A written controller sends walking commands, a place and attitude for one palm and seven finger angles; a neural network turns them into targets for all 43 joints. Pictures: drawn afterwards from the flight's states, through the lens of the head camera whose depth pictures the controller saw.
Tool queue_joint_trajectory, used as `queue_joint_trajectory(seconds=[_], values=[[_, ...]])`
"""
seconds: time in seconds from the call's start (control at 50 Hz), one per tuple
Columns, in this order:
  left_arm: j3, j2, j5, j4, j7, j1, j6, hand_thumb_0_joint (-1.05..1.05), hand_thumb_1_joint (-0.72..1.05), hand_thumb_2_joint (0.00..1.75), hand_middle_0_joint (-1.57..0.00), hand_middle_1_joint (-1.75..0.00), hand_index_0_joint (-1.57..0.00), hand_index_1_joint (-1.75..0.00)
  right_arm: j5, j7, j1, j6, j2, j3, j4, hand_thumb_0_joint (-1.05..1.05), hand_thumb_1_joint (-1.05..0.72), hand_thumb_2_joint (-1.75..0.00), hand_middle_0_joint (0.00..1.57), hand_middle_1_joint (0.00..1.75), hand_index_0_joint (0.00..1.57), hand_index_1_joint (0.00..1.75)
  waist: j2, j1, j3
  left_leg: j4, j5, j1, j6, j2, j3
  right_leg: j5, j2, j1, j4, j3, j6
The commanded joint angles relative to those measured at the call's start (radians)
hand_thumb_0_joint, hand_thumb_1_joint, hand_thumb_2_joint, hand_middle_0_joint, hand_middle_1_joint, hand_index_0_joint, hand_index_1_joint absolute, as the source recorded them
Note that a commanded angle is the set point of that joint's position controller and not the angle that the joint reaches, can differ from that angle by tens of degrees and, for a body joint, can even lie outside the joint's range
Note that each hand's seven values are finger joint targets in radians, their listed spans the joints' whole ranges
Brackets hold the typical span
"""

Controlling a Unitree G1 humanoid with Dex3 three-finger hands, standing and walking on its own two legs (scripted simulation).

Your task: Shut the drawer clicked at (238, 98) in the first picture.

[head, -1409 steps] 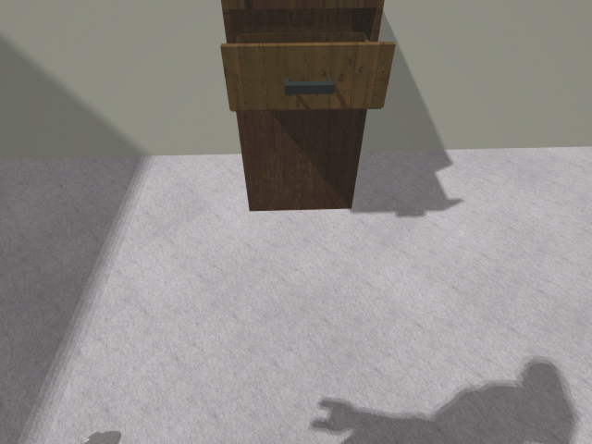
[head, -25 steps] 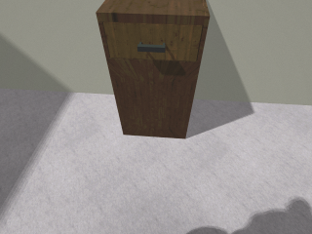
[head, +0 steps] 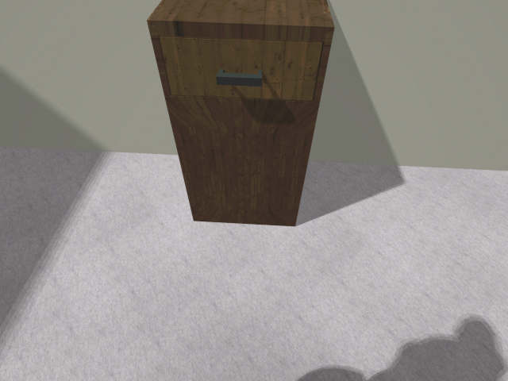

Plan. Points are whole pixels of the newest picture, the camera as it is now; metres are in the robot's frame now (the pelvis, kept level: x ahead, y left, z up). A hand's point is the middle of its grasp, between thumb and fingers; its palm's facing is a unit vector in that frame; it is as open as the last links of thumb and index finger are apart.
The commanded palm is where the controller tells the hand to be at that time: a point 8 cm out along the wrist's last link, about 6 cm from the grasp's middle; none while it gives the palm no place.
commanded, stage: look to check the result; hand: left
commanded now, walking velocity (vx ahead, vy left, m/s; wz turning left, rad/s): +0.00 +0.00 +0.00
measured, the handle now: (240, 75) +0.90 +0.08 +0.02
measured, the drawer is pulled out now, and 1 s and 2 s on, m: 0.00 0.00 0.00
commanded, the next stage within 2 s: stand and wait in 0.44 s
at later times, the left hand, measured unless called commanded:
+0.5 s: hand out of the picture -0.01 +0.15 -0.18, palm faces +0.05 -0.99 -0.16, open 7.4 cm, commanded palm none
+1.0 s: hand out of the picture +0.01 +0.15 -0.17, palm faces +0.04 -0.98 -0.18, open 7.4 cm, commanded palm none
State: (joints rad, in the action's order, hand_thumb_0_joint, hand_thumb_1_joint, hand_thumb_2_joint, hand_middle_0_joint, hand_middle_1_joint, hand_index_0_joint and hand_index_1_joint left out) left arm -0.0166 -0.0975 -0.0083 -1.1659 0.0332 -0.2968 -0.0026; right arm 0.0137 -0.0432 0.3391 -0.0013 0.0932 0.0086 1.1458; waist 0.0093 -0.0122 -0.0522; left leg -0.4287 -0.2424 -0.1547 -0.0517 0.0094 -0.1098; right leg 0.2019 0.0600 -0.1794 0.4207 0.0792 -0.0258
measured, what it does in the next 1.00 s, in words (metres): stands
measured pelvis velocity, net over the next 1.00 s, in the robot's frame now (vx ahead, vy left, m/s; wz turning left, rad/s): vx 0.01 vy -0.02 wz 0.00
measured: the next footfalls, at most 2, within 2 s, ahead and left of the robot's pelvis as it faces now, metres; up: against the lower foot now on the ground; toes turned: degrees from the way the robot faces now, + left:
none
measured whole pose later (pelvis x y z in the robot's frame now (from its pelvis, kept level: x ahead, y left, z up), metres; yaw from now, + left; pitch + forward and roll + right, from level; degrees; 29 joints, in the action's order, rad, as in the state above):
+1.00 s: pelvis +0.01 -0.02 +0.00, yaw +0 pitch -2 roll +0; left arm -0.02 -0.12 -0.01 -1.17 0.03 -0.26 0.01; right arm 0.01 -0.04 0.29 0.00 0.13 0.01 1.15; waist 0.02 -0.01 -0.06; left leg -0.39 -0.24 -0.12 -0.02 -0.01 -0.10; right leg 0.21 0.04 -0.15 0.40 0.09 0.00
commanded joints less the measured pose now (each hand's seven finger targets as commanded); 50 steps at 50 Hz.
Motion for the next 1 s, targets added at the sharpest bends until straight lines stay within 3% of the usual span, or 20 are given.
queue_joint_trajectory(seconds=[0.0, 0.84, 0.98], values=[[-0.013, -0.080, -0.003, 0.016, 0.010, -0.084, 0.012, 0.00, 0.90, 0.90, -0.20, -0.30, -0.20, -0.30, -0.001, -0.005, 0.092, 0.011, 0.086, 0.012, -0.014, 0.00, -0.90, -0.90, 0.20, 0.30, 0.20, 0.30, -0.003, 0.006, -0.065, 0.121, 0.059, -0.058, 0.000, -0.118, 0.136, -0.019, 0.044, -0.035, -0.074, -0.061, 0.049], [-0.019, -0.111, -0.001, 0.019, 0.006, -0.033, 0.020, 0.00, 0.90, 0.90, -0.20, -0.30, -0.20, -0.30, 0.001, -0.007, 0.047, 0.016, 0.118, 0.012, -0.002, 0.00, -0.90, -0.90, 0.20, 0.30, 0.20, 0.30, -0.007, 0.002, -0.033, 0.118, 0.164, 0.001, 0.012, -0.128, 0.120, -0.086, 0.051, 0.002, -0.090, -0.067, 0.051], [-0.019, -0.125, -0.001, 0.018, 0.005, -0.023, 0.021, 0.00, 0.90, 0.90, -0.20, -0.30, -0.20, -0.30, 0.001, -0.005, 0.032, 0.012, 0.128, 0.012, -0.001, 0.00, -0.90, -0.90, 0.20, 0.30, 0.20, 0.30, -0.009, 0.002, -0.047, 0.121, 0.126, -0.006, 0.017, -0.123, 0.119, -0.062, 0.054, 0.001, -0.110, -0.072, 0.054]])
